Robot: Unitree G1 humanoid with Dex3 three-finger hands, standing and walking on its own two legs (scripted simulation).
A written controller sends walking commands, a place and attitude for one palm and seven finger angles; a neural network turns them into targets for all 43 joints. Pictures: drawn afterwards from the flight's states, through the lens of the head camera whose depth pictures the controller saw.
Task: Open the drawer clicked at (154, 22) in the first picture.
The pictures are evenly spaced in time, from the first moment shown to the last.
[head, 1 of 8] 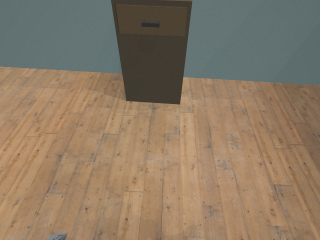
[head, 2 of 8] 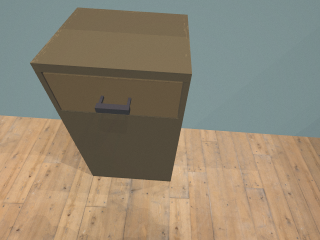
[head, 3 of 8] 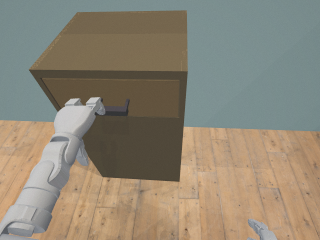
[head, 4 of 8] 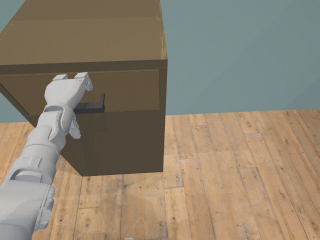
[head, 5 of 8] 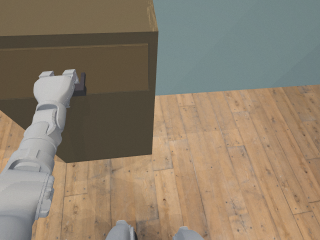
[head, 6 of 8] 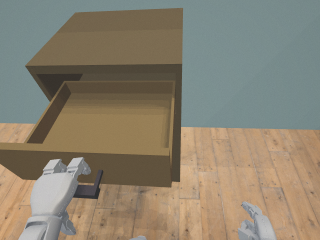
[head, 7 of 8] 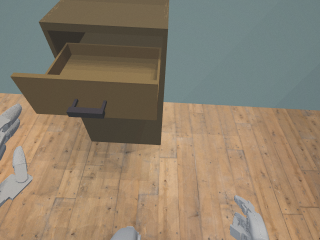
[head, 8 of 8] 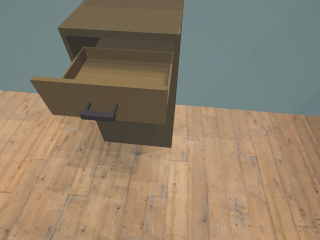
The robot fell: no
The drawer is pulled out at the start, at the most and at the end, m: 0.00 0.30 0.30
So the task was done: yes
